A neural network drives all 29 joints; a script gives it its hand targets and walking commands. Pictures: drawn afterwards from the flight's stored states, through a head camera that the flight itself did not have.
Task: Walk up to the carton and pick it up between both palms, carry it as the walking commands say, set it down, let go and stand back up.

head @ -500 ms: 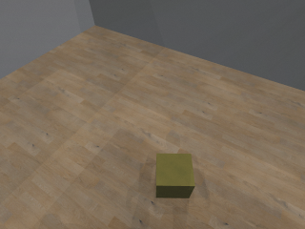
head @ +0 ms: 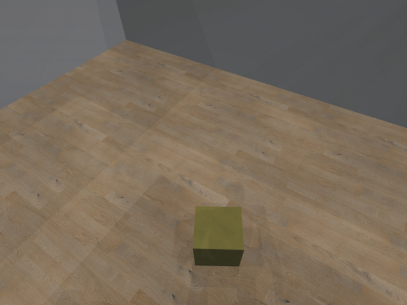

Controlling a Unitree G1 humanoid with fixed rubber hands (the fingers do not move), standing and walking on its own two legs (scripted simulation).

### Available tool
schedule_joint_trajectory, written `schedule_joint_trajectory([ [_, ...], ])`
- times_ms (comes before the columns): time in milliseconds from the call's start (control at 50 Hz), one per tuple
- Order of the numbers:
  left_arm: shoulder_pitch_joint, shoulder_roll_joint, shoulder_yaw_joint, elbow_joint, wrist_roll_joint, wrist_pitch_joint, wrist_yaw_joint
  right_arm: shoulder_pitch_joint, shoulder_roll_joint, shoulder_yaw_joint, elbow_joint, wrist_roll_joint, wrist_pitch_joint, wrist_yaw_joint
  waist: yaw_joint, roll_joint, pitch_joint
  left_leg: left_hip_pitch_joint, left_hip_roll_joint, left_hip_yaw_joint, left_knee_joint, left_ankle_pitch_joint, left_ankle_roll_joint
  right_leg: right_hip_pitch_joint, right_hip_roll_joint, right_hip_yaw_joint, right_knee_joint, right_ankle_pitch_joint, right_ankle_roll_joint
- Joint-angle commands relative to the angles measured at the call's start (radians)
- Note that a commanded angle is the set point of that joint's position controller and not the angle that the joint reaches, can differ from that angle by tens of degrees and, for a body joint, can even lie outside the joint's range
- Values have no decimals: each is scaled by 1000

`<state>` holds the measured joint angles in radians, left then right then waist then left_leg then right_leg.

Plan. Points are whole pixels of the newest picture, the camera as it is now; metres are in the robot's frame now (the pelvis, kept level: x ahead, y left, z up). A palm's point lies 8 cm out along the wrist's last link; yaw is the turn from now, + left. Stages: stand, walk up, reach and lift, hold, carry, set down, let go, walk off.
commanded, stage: walk up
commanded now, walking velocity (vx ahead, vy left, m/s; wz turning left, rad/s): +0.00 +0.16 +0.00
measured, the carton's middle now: (217, 236) +0.52 -0.03 -0.66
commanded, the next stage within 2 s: none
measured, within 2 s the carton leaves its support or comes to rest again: neither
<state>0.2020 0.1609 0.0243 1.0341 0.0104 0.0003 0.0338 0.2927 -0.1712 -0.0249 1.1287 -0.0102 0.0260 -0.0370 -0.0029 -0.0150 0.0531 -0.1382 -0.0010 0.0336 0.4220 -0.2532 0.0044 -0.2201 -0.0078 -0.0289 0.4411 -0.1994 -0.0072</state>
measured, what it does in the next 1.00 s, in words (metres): steps on the spot: left foot, then right foot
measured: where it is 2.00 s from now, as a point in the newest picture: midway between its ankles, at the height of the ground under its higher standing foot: outside the picture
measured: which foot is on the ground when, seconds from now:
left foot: down 0.00-0.02, up 0.04-0.24, down 0.26-1.00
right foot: down 0.00-0.26, up 0.28-0.56, down 0.58-0.88, up 0.90-1.00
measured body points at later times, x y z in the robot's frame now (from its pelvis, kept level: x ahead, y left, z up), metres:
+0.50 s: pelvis +0.00 +0.11 +0.01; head +0.02 +0.13 +0.46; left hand +0.03 +0.36 -0.16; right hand +0.03 -0.12 -0.14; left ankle +0.00 +0.21 -0.74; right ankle -0.03 -0.03 -0.72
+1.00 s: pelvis +0.01 +0.07 +0.00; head +0.04 +0.08 +0.45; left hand +0.05 +0.32 -0.16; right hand -0.03 -0.19 -0.14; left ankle +0.00 +0.21 -0.74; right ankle -0.02 -0.05 -0.69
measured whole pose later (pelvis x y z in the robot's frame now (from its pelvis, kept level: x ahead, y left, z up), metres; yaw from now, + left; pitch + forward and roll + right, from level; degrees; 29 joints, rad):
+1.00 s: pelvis +0.01 +0.07 +0.00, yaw -2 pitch +0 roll -1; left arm 0.25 0.22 0.08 1.06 0.05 0.02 -0.01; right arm 0.32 -0.19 -0.08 1.11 -0.05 0.00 -0.07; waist -0.03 -0.02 0.03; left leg -0.19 0.06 0.02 0.44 -0.26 -0.01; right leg -0.37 -0.01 -0.04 0.87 -0.38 0.01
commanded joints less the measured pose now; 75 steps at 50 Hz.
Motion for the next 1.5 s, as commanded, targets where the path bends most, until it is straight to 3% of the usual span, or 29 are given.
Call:
schedule_joint_trajectory([
  [0, 118, 285, 81, -47, 7, 12, 48, -84, -107, -48, -100, -35, 22, 16, 85, -37, 70, -401, 45, -78, 523, -227, -9, 56, -450, 464, -224, -94, -200],
  [80, 48, 195, 58, -45, 27, 9, 43, 31, -46, -43, -89, -32, 13, 32, 22, -50, 11, -301, 65, -106, 490, -171, -32, -48, -337, 278, -181, -75, -146],
  [140, -30, 140, 48, -57, 29, 9, 7, 97, -37, -16, -79, 5, 0, 34, 5, -270, -44, -115, 19, -20, 156, -69, -31, -76, -192, 129, -142, -81, -88],
  [180, 20, 102, 28, 16, 12, 29, -1, 129, -91, -38, -83, 2, -29, 20, -40, -140, -88, 127, 11, 0, -34, 48, -38, -158, -97, 47, -34, -114, -49],
  [220, 73, 80, 13, -9, 10, 46, -2, 70, -265, -50, -119, -14, -37, 19, -36, 336, -27, -113, 335, -405, -324, -177, 29, -177, 1, -12, 222, -318, 33],
  [240, 88, 120, 35, 4, 16, 61, -12, -1, -221, -28, -120, -14, -39, 20, -2, 288, 11, -216, 318, -403, -356, -381, 57, -116, -36, 61, 289, -300, 36],
  [300, 38, 140, 27, 30, 16, 40, -26, -60, -192, -16, -106, -24, -37, 13, 5, 172, 57, -231, 205, -256, -264, -80, 72, -76, -33, 24, 322, -188, 41],
  [320, 44, 118, 25, 29, 9, 35, -24, -80, -166, -17, -117, -26, -35, 6, 8, 233, 57, -171, 186, -210, -230, 2, 80, -102, -31, 34, 268, -188, 44],
  [420, 69, 137, 35, 55, -2, 26, 2, 55, -180, -49, -84, -1, -54, -2, -21, 102, -28, 124, 307, -306, -113, 417, 117, -129, 24, -7, 48, -159, 28],
  [480, 92, 94, 30, 79, -1, 38, 12, 105, -164, -45, -64, -5, -41, -9, -11, 127, -21, 39, 326, -353, -125, 353, 125, 1, -23, 44, -96, -52, 8],
  [540, 75, 120, 18, 70, -5, -1, 4, 17, -74, -25, -57, 15, -45, 12, -10, 70, -46, -122, 102, -121, -113, 151, 42, 227, -111, 103, -121, 271, -19],
  [780, 102, 123, -1, 90, -6, -31, 9, 41, -84, -11, 23, 6, -39, 5, -7, -6, -3, -20, 96, -87, -106, 240, 14, 164, -122, 79, -143, 269, -35],
  [800, 154, 87, 22, 71, -1, -23, 13, 30, -74, -27, 6, -12, -41, -2, 2, -31, -49, 3, 125, -89, -46, 107, 48, 142, -118, 61, -110, 146, -39],
  [820, 8, 233, 75, -6, 33, 19, -21, 217, -265, -109, -2, -5, -20, -46, -87, -244, 26, 212, 329, -377, -75, -331, 131, -265, -3, -49, 142, -301, -32],
  [840, -57, 111, 51, -35, 41, 19, -33, 280, -300, -120, 28, -31, -15, -50, -152, 20, 38, 169, 481, -572, -230, -538, 206, -440, -21, -33, 400, -322, 9],
  [920, -25, 69, 62, -79, 32, -2, -61, 86, -171, -94, -28, -48, -27, -32, -31, 209, 61, -59, 376, -387, -261, -295, 166, -354, -101, 89, 467, -153, 32],
  [1060, 67, 93, 65, -77, 9, 11, -81, 40, -202, -93, -56, -27, -53, 2, 11, 317, 52, -262, 239, -95, -206, -128, 76, -4, -15, -73, 148, -26, 44],
  [1080, 75, 81, 58, -75, 6, 6, -80, 31, -237, -94, -70, -23, -52, 4, 21, 258, 59, -319, 205, -73, -180, -205, 61, 51, 22, -124, 106, -13, 45],
  [1100, 124, 91, 59, -47, 7, -1, -75, 59, -216, -96, -75, -30, -57, 8, 37, 242, 32, -349, 196, -54, -108, -189, 55, 130, 6, -108, 57, -36, 39],
  [1140, 299, 150, 75, 6, 11, -23, -54, 54, -143, -62, -87, -15, -65, 12, 105, -42, -83, -405, 122, 21, 176, -213, 27, 322, -95, 2, -55, -156, 0],
  [1160, 447, 274, 95, 41, 14, -31, -36, 55, -79, -51, -136, -9, -63, 20, 149, -332, -150, -537, 40, 81, 527, -415, -21, 391, -391, 384, -226, -254, -74],
  [1180, 344, 274, 82, -3, 24, -47, -31, 144, -21, -37, -90, -17, -53, 17, 75, -234, -120, -549, 71, -47, 700, -338, -19, 281, -492, 593, -299, -330, -74],
  [1220, 148, 237, 79, -12, 18, -45, -34, 39, -83, -55, -111, -29, -51, 36, 27, -157, 43, -517, 124, -71, 718, -165, -21, 33, -381, 477, -348, -441, -73],
  [1280, 185, 164, 44, -31, 6, -72, -27, 51, -114, -79, -86, -20, -34, 45, 10, -27, 8, -473, 115, -87, 672, -28, -12, 128, -329, 304, -234, 150, 17],
  [1300, 199, 168, 50, -14, 14, -87, -26, 49, -98, -67, -84, -26, -28, 41, 11, -119, 5, -499, 107, -43, 655, -14, -28, 151, -338, 252, -207, 355, -40],
  [1320, 211, 125, 42, -10, 2, -87, -16, 89, -109, -77, -65, -23, -9, 33, 5, -48, 15, -435, 84, -65, 648, -15, -20, 156, -315, 217, -146, 591, -3],
  [1340, 232, 69, 25, 25, 7, -92, -18, 76, -63, -61, -61, -19, 1, 32, -16, -144, 4, -425, 60, -41, 620, 25, -16, 185, -265, 105, -123, 777, 15],
  [1380, 282, 75, 28, 47, 10, -94, -15, 73, -41, -53, -67, 3, 16, 43, -19, -209, -26, -402, 59, -23, 594, 85, -36, 159, -254, 51, -149, 651, 7],
  [1480, 314, 12, -21, 71, 1, -72, 16, -148, -29, -22, -121, 23, 6, 23, 23, -271, 27, -303, -14, 44, 301, 16, -38, 157, -171, -29, -107, 943, -49],
])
